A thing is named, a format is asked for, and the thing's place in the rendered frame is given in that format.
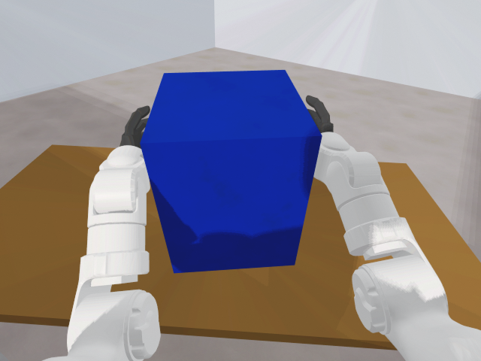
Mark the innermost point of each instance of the right robot upper arm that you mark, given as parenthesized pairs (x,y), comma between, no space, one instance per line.
(402,299)

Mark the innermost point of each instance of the robot right forearm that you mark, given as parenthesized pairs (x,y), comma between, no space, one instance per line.
(373,227)

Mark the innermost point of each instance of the robot left forearm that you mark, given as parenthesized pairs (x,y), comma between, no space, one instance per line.
(117,217)

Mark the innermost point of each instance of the left robot upper arm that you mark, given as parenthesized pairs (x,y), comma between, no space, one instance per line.
(115,326)

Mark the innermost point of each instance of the robot right hand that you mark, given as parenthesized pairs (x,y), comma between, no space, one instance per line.
(320,116)

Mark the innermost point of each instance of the table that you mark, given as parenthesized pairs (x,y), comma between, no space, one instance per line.
(43,235)

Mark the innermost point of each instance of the carton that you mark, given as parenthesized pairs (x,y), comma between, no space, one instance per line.
(231,157)

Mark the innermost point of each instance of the robot left hand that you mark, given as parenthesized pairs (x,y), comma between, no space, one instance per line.
(134,127)

